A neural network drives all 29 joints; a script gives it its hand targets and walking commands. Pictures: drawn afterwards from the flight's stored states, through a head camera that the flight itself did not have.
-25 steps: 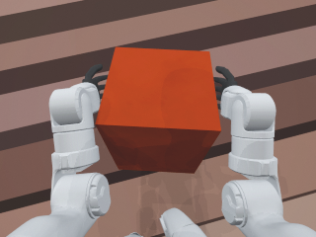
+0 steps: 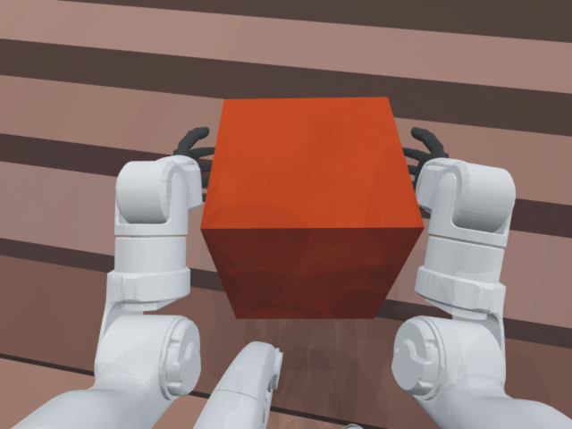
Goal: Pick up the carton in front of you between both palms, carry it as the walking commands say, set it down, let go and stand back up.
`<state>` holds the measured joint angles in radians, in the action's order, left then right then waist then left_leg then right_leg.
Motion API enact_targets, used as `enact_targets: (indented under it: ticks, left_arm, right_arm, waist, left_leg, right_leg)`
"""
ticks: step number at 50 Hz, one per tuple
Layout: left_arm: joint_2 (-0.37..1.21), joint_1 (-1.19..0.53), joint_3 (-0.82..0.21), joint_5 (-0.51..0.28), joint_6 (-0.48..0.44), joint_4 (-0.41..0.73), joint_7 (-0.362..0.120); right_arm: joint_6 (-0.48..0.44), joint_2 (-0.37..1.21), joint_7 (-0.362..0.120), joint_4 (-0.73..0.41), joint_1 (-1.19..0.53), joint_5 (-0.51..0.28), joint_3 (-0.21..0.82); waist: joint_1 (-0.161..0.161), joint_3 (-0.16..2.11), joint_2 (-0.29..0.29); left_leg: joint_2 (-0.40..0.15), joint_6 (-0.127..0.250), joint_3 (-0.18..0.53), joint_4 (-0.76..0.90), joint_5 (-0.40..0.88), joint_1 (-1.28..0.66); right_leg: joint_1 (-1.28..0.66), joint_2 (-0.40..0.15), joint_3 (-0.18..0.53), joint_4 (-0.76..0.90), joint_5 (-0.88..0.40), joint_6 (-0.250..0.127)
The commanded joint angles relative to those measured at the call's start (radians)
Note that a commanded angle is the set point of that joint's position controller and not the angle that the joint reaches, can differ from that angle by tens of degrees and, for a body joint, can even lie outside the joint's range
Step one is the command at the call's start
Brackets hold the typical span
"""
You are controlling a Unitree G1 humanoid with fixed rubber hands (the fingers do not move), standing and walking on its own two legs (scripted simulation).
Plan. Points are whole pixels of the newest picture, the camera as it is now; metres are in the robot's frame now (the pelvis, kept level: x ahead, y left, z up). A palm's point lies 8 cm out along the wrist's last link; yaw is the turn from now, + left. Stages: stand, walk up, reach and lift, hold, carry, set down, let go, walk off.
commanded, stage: carry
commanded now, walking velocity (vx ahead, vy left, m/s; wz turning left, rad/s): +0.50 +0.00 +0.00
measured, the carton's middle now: (305, 217) +0.37 +0.05 +0.07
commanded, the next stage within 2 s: none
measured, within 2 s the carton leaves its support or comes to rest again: neither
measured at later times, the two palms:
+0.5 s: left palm out of the picture +0.71 +0.13 +0.29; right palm out of the picture +0.66 -0.17 +0.28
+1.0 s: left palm out of the picture +1.00 +0.17 +0.48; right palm out of the picture +1.04 -0.13 +0.48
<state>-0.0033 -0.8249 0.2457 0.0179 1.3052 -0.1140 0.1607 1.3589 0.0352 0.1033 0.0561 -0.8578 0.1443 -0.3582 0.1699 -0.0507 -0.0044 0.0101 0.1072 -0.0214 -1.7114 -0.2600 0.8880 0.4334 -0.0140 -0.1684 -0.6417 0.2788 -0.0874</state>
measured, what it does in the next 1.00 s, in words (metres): climbs: left foot 0.15 m higher, then right foot 0.15 m higher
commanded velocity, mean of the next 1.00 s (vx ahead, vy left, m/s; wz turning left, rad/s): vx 0.50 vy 0.00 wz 0.00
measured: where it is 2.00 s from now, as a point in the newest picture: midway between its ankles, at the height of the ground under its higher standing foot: (358, 30)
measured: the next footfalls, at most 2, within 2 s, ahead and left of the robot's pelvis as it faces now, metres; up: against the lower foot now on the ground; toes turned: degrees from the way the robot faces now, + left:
left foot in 0.26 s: +0.37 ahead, +0.13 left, +0.15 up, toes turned +3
right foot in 0.72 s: +0.68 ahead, -0.13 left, +0.30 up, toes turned -6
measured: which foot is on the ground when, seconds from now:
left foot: up 0.00-0.24, down 0.26-0.74, up 0.76-1.00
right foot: down 0.00-0.32, up 0.34-0.70, down 0.72-1.00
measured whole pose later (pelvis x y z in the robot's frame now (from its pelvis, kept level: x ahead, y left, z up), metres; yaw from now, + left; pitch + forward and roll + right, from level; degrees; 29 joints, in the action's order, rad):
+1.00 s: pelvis +0.64 -0.03 +0.30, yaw +0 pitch +3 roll -1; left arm -0.03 -0.92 0.22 -0.02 1.34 -0.15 0.21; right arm 1.39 -0.01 0.07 0.05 -0.89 0.13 -0.38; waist 0.16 -0.01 -0.01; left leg 0.02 0.12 -0.01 -1.81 -0.38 0.95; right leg 0.35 0.01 -0.12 -0.64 0.35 -0.06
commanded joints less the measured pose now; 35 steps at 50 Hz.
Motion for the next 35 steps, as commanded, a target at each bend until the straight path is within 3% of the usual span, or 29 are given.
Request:
enact_targets:
  ticks: [1,2,4,5,7,8,9,10,11,12,13,14,15,16,17,18,20,22,23,25,26,27,28,30,31,32,33,34,35]
  left_arm:
    - [1.126,-0.879,-0.597,-0.515,-0.002,0.146,-0.302]
    - [1.133,-0.885,-0.611,-0.516,0.001,0.146,-0.304]
    - [1.088,-0.896,-0.6,-0.508,0.015,0.143,-0.306]
    - [1.071,-0.887,-0.585,-0.497,0.028,0.108,-0.306]
    - [1.005,-0.854,-0.534,-0.475,0.043,0.04,-0.306]
    - [0.984,-0.831,-0.503,-0.463,0.047,0.015,-0.308]
    - [0.986,-0.84,-0.476,-0.445,0.053,0.008,-0.307]
    - [0.985,-0.828,-0.448,-0.426,0.062,0.0,-0.305]
    - [0.963,-0.836,-0.446,-0.417,0.065,0.034,-0.299]
    - [0.967,-0.846,-0.438,-0.394,0.071,0.042,-0.287]
    - [0.956,-0.841,-0.421,-0.363,0.078,0.035,-0.275]
    - [0.954,-0.811,-0.401,-0.314,0.077,0.01,-0.265]
    - [0.941,-0.755,-0.379,-0.268,0.069,0.007,-0.259]
    - [0.906,-0.706,-0.364,-0.231,0.064,-0.034,-0.252]
    - [0.928,-0.76,-0.367,-0.232,0.046,0.033,-0.247]
    - [0.926,-0.745,-0.327,-0.2,0.043,0.008,-0.24]
    - [0.918,-0.791,-0.342,-0.18,0.024,0.063,-0.225]
    - [0.895,-0.771,-0.379,-0.178,0.012,0.06,-0.211]
    - [0.902,-0.743,-0.396,-0.186,0.008,0.047,-0.208]
    - [0.924,-0.715,-0.433,-0.189,0.004,0.057,-0.201]
    - [0.937,-0.715,-0.454,-0.196,0.009,0.062,-0.2]
    - [0.937,-0.704,-0.472,-0.205,0.019,0.056,-0.2]
    - [0.937,-0.706,-0.491,-0.216,0.029,0.045,-0.199]
    - [0.91,-0.712,-0.511,-0.221,0.049,-0.007,-0.199]
    - [0.913,-0.727,-0.523,-0.231,0.058,-0.023,-0.199]
    - [0.943,-0.735,-0.534,-0.257,0.064,-0.029,-0.197]
    - [0.949,-0.799,-0.545,-0.28,0.064,0.012,-0.194]
    - [0.972,-0.808,-0.556,-0.322,0.065,0.023,-0.196]
    - [1.027,-0.848,-0.58,-0.37,0.065,0.044,-0.205]
  right_arm:
    - [-0.043,0.869,-0.133,0.05,-0.549,-0.266,0.582]
    - [-0.04,0.876,-0.136,0.037,-0.567,-0.275,0.594]
    - [-0.025,0.872,-0.136,0.017,-0.623,-0.304,0.62]
    - [-0.018,0.853,-0.132,0.036,-0.635,-0.304,0.621]
    - [0.004,0.823,-0.125,0.067,-0.626,-0.302,0.609]
    - [0.012,0.824,-0.125,0.068,-0.661,-0.316,0.609]
    - [0.021,0.857,-0.124,0.073,-0.691,-0.352,0.633]
    - [0.023,0.881,-0.123,0.072,-0.719,-0.384,0.649]
    - [0.022,0.921,-0.126,0.062,-0.738,-0.433,0.675]
    - [0.02,0.965,-0.135,0.043,-0.779,-0.478,0.682]
    - [0.017,1.01,-0.147,0.029,-0.806,-0.528,0.702]
    - [0.01,1.05,-0.163,0.025,-0.83,-0.578,0.728]
    - [-0.007,1.097,-0.179,0.027,-0.829,-0.635,0.752]
    - [-0.029,1.144,-0.195,0.015,-0.836,-0.644,0.746]
    - [-0.05,1.182,-0.206,-0.057,-0.916,-0.685,0.735]
    - [-0.052,1.18,-0.215,-0.103,-0.965,-0.706,0.712]
    - [-0.067,1.192,-0.227,-0.169,-1.04,-0.736,0.733]
    - [-0.068,1.184,-0.226,-0.116,-0.959,-0.704,0.738]
    - [-0.067,1.176,-0.226,-0.093,-0.927,-0.686,0.73]
    - [-0.061,1.149,-0.231,-0.076,-0.894,-0.671,0.722]
    - [-0.056,1.133,-0.23,-0.069,-0.869,-0.659,0.717]
    - [-0.049,1.11,-0.229,-0.06,-0.854,-0.643,0.71]
    - [-0.037,1.077,-0.227,-0.038,-0.818,-0.619,0.689]
    - [-0.015,1.011,-0.232,0.049,-0.742,-0.555,0.629]
    - [-0.009,0.991,-0.238,0.072,-0.726,-0.537,0.609]
    - [-0.005,0.985,-0.245,0.045,-0.759,-0.543,0.616]
    - [0.004,0.966,-0.247,0.045,-0.768,-0.544,0.598]
    - [0.014,0.945,-0.244,0.031,-0.785,-0.527,0.58]
    - [0.023,0.935,-0.236,0.034,-0.793,-0.494,0.554]
  waist:
    - [-0.032,0.561,0.11]
    - [-0.018,0.541,0.123]
    - [-0.015,0.47,0.085]
    - [-0.045,0.41,0.031]
    - [-0.084,0.291,0.066]
    - [-0.107,0.277,0.121]
    - [-0.172,0.326,0.184]
    - [-0.237,0.403,0.292]
    - [-0.261,0.521,0.369]
    - [-0.313,0.619,0.319]
    - [-0.397,0.696,0.209]
    - [-0.411,0.748,0.026]
    - [-0.322,0.795,-0.277]
    - [-0.318,0.85,-0.194]
    - [-0.304,0.844,-0.109]
    - [-0.269,0.763,0.007]
    - [-0.237,0.568,-0.024]
    - [-0.242,0.52,0.022]
    - [-0.26,0.504,0.032]
    - [-0.305,0.476,-0.004]
    - [-0.318,0.471,-0.06]
    - [-0.33,0.459,-0.072]
    - [-0.325,0.421,-0.078]
    - [-0.273,0.351,-0.075]
    - [-0.242,0.323,-0.107]
    - [-0.177,0.353,-0.17]
    - [-0.123,0.461,-0.284]
    - [-0.037,0.587,-0.369]
    - [0.053,0.663,-0.31]
  left_leg:
    - [-0.025,0.029,-0.058,-0.19,-0.092,0.399]
    - [-0.037,0.042,-0.037,-0.363,-0.197,0.535]
    - [-0.076,0.047,-0.003,-0.433,-0.272,0.729]
    - [-0.092,0.04,-0.014,-0.309,-0.294,0.703]
    - [-0.121,0.031,-0.087,0.034,-0.229,0.483]
    - [-0.119,0.042,-0.122,0.197,-0.181,0.267]
    - [-0.034,0.063,-0.239,0.385,-0.114,-0.088]
    - [0.033,0.067,-0.28,0.419,-0.038,-0.273]
    - [0.091,0.075,-0.309,0.475,0.01,-0.375]
    - [0.131,0.075,-0.297,0.638,0.031,-0.509]
    - [0.154,0.061,-0.204,0.891,0.096,-0.688]
    - [-0.016,0.152,0.21,1.151,0.277,-0.919]
    - [-0.317,0.342,0.699,1.2,1.04,-1.135]
    - [-0.289,0.36,0.718,1.151,1.005,-1.133]
    - [-0.26,0.324,0.71,1.166,0.689,-1.071]
    - [-0.248,0.256,0.643,1.182,0.361,-1.011]
    - [-0.256,0.173,0.513,1.213,0.005,-0.91]
    - [-0.264,0.143,0.45,1.262,0.021,-0.921]
    - [-0.277,0.142,0.425,1.28,0.139,-0.947]
    - [-0.308,0.192,0.356,1.298,0.348,-1.067]
    - [-0.319,0.209,0.363,1.322,0.377,-1.151]
    - [-0.321,0.202,0.363,1.341,0.352,-1.217]
    - [-0.313,0.18,0.329,1.381,0.297,-1.232]
    - [-0.242,0.108,0.194,1.511,0.245,-1.04]
    - [-0.22,0.088,0.114,1.594,0.307,-0.895]
    - [-0.168,0.083,-0.032,1.637,0.711,-0.677]
    - [-0.165,0.073,-0.118,1.498,1.248,-0.637]
    - [-0.17,0.058,-0.177,1.268,1.547,-0.705]
    - [-0.148,0.003,-0.157,0.97,1.562,-0.75]
  right_leg:
    - [-0.74,-0.306,0.468,0.254,-0.356,-0.219]
    - [-0.801,-0.339,0.507,0.261,-0.339,-0.245]
    - [-0.859,-0.346,0.524,0.297,-0.226,-0.215]
    - [-0.792,-0.298,0.457,0.32,-0.204,-0.164]
    - [-0.577,-0.239,0.272,0.457,-0.204,-0.119]
    - [-0.428,-0.197,0.15,0.527,-0.301,-0.102]
    - [-0.221,-0.157,0.07,0.583,-0.708,-0.106]
    - [-0.246,-0.172,0.007,0.472,-1.234,-0.084]
    - [-0.332,-0.183,-0.062,0.294,-1.611,-0.068]
    - [-0.387,-0.164,-0.061,0.031,-1.761,-0.044]
    - [-0.361,-0.112,-0.021,-0.282,-1.614,0.003]
    - [-0.126,-0.015,0.101,-0.664,-0.851,0.068]
    - [0.213,0.189,0.193,-1.164,-0.028,0.12]
    - [0.273,0.155,0.358,-1.378,-0.012,0.067]
    - [0.362,0.124,0.402,-1.443,-0.007,0.023]
    - [0.441,0.086,0.377,-1.374,-0.008,0.0]
    - [0.563,0.024,0.317,-1.293,0.017,-0.02]
    - [0.589,-0.018,0.26,-1.139,0.063,-0.028]
    - [0.63,-0.03,0.242,-1.144,0.07,-0.032]
    - [0.815,-0.015,0.155,-1.285,0.163,-0.041]
    - [0.945,-0.019,0.159,-1.404,0.266,-0.046]
    - [1.048,-0.034,0.165,-1.448,0.336,-0.05]
    - [1.102,-0.052,0.161,-1.391,0.358,-0.046]
    - [0.856,-0.096,0.087,-0.99,0.273,-0.038]
    - [0.655,-0.092,0.037,-0.8,0.182,-0.035]
    - [0.294,-0.014,-0.072,-0.577,0.078,-0.053]
    - [0.039,0.068,-0.137,-0.593,-0.034,-0.059]
    - [-0.113,0.12,-0.16,-0.544,-0.058,-0.06]
    - [-0.239,0.136,-0.101,-0.322,-0.091,-0.063]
